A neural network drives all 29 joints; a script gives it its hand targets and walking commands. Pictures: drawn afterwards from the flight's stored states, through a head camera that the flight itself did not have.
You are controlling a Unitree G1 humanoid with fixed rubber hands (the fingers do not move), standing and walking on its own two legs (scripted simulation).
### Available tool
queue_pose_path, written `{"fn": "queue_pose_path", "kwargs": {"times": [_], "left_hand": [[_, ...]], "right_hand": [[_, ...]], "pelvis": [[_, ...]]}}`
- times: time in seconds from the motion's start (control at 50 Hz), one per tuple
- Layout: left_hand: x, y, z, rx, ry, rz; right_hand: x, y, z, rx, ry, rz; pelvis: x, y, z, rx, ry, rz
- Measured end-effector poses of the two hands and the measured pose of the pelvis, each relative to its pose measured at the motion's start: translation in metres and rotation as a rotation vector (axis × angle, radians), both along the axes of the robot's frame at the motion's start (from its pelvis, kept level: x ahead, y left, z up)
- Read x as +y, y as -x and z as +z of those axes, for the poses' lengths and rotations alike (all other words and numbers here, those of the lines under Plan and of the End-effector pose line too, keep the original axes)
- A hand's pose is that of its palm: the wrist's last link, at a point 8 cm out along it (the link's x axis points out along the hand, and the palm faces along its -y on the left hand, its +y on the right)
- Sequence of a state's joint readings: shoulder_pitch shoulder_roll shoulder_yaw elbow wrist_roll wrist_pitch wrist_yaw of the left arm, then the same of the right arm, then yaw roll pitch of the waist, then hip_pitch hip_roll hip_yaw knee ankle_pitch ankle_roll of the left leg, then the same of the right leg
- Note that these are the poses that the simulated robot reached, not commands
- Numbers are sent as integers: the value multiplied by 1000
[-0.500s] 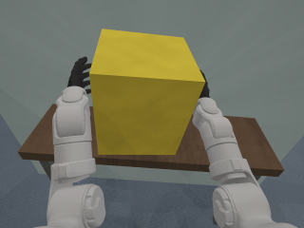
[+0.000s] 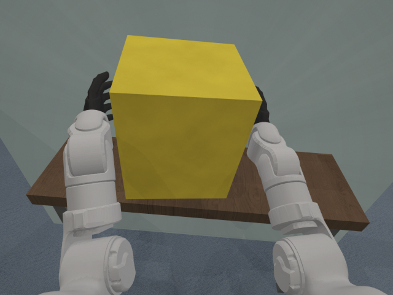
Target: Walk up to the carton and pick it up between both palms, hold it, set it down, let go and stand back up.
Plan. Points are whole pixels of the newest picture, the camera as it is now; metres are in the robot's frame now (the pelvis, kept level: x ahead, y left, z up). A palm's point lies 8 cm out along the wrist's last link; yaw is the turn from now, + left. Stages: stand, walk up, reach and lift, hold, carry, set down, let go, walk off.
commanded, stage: hold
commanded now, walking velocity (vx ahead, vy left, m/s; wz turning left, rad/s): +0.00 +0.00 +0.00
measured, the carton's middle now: (180, 121) +0.39 +0.01 +0.20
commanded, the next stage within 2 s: none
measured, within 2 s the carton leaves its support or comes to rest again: neither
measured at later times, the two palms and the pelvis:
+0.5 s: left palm (94, 116) +0.37 +0.16 +0.23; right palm (254, 123) +0.37 -0.14 +0.21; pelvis +0.01 +0.00 +0.00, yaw +1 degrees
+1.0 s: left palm (93, 115) +0.37 +0.16 +0.24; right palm (253, 124) +0.37 -0.14 +0.21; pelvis +0.00 +0.00 +0.00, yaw +0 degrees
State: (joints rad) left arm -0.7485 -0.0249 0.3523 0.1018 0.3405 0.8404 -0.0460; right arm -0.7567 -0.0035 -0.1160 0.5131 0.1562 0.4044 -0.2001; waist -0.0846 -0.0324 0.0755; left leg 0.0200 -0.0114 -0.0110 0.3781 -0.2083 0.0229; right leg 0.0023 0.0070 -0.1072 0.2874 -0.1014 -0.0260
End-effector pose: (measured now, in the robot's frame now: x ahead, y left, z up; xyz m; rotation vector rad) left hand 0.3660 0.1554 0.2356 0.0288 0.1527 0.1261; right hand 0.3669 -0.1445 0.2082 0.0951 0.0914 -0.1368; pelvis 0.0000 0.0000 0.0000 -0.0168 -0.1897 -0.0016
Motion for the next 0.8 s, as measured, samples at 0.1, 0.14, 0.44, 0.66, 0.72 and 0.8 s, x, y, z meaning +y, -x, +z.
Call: {"fn": "queue_pose_path", "kwargs": {"times": [0.1,0.14,0.44,0.66,0.72,0.8], "left_hand": [[1,0,0,-1,1,3],[1,-1,0,0,1,3],[4,-2,-3,-5,-2,6],[5,0,-4,-10,-3,4],[6,0,-3,-11,-3,3],[6,0,-1,-10,-4,4]], "right_hand": [[1,-1,1,-1,0,3],[1,-2,1,0,1,3],[4,-4,-1,-5,4,7],[5,-2,-2,-10,7,6],[5,-2,-1,-11,6,5],[6,-2,-1,-10,6,5]], "pelvis": [[-1,-1,0,0,-1,2],[-1,-1,0,1,0,3],[0,-5,0,-1,3,9],[2,-6,0,-2,5,7],[2,-6,0,-2,5,7],[2,-5,0,-1,4,5]]}}
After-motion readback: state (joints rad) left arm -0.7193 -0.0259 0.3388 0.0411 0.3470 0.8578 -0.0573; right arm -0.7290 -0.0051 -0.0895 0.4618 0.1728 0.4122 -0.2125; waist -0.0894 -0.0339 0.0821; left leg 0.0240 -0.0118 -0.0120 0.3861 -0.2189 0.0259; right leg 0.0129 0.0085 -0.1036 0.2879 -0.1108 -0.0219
